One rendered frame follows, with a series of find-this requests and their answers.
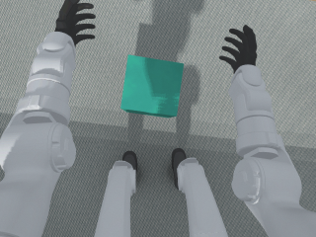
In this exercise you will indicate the robot right upper arm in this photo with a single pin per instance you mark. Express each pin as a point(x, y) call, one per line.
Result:
point(272, 189)

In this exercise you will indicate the left robot foot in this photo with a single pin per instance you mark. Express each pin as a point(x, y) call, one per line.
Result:
point(130, 157)

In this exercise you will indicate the carton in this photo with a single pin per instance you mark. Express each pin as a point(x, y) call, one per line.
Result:
point(152, 86)

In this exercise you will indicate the robot left upper arm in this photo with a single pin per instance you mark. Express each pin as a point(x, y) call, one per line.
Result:
point(32, 155)

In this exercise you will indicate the right robot hand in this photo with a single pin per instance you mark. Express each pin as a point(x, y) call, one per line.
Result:
point(247, 48)

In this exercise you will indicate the left robot forearm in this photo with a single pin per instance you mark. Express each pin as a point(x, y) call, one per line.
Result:
point(49, 84)

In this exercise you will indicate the left robot hand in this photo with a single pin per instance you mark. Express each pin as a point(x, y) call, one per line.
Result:
point(67, 20)

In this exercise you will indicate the right robot forearm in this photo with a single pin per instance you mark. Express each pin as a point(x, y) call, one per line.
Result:
point(254, 117)

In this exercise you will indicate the right robot shin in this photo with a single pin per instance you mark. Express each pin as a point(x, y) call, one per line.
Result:
point(190, 160)

